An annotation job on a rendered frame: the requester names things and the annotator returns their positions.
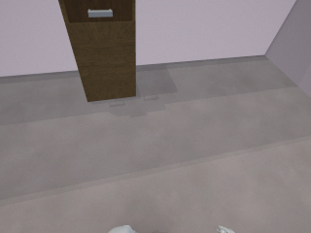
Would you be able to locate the handle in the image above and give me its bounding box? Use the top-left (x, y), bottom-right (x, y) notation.
top-left (87, 9), bottom-right (113, 17)

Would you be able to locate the cabinet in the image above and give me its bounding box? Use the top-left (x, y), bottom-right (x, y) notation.
top-left (58, 0), bottom-right (136, 102)

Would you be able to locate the drawer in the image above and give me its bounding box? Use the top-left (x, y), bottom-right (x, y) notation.
top-left (63, 0), bottom-right (132, 23)

